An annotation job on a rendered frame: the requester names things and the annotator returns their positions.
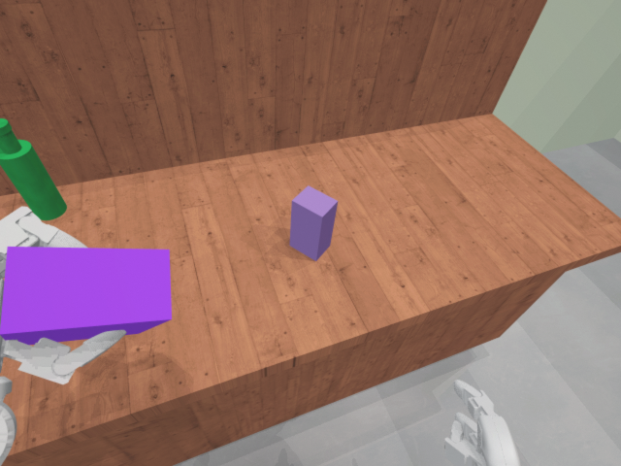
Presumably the robot left hand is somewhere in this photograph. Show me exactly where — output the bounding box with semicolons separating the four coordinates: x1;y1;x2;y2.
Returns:
0;207;127;384

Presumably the table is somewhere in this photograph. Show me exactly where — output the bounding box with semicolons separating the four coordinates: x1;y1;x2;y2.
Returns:
0;0;621;466

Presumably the sponge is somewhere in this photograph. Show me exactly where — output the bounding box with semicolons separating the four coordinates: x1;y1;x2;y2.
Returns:
0;247;172;345

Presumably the robot right hand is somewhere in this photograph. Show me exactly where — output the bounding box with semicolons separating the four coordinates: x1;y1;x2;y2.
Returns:
445;380;521;466

